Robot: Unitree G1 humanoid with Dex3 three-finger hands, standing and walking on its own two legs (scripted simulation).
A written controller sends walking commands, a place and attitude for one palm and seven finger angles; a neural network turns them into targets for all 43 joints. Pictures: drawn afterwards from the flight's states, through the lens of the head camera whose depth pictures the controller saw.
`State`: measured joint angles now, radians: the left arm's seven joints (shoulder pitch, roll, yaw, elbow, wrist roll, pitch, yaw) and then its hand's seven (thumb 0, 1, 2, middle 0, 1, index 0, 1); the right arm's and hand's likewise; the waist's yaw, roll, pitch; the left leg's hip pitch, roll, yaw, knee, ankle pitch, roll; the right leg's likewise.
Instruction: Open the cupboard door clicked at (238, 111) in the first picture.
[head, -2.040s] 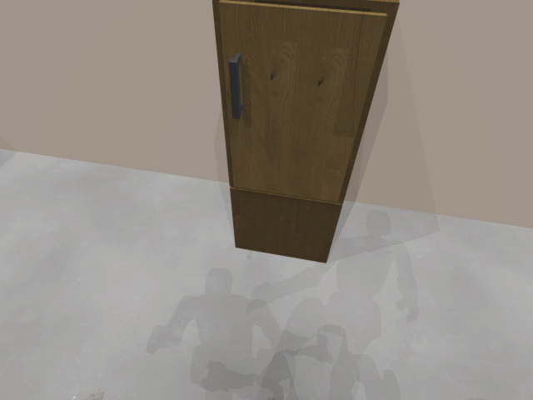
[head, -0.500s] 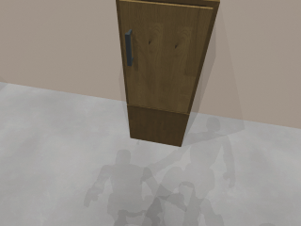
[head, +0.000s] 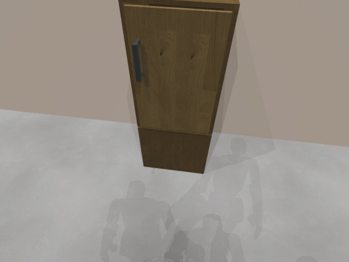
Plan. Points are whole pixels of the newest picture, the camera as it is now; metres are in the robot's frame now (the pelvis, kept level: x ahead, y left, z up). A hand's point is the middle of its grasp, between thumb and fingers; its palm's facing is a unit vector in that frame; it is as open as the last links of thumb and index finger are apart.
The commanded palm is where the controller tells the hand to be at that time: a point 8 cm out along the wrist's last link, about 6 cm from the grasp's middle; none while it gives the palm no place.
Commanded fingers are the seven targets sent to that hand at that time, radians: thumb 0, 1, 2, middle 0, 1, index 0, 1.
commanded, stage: take the last steps up to it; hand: left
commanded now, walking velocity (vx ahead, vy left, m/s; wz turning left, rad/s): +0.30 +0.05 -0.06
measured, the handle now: (138, 60) +0.82 +0.20 +0.06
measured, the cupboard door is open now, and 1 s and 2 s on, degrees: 0 0 0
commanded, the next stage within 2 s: come to a stop and stand still in 0.50 s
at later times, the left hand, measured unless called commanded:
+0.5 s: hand (106, 238) +0.22 +0.21 -0.18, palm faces -0.05 -0.99 -0.16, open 7.3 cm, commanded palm none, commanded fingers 0.00 0.90 0.90 -0.20 -0.30 -0.20 -0.30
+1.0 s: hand (107, 206) +0.32 +0.24 -0.19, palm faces +0.03 -0.98 -0.20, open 7.3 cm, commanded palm none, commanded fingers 0.00 0.90 0.90 -0.20 -0.30 -0.20 -0.30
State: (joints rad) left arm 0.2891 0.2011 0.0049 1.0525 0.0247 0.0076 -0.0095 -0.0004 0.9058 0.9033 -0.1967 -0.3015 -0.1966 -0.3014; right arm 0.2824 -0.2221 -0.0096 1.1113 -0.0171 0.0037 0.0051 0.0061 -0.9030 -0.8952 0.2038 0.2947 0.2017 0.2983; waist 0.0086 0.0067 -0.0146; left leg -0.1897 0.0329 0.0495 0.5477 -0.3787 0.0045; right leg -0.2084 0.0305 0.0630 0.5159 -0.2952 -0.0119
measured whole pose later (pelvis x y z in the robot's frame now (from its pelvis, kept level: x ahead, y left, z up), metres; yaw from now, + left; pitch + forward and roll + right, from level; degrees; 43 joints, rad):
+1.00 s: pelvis +0.25 +0.06 -0.01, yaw -2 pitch -1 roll -1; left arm 0.20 0.18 0.06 0.98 0.03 0.03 0.03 -0.01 0.92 0.90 -0.20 -0.30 -0.20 -0.30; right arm 0.15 -0.19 -0.06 0.98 -0.01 0.01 -0.03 0.01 -0.93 -0.90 0.20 0.29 0.20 0.30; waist 0.01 -0.01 0.08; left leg -0.35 0.05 0.05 0.66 -0.27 -0.01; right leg -0.34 -0.03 -0.14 0.63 -0.26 -0.03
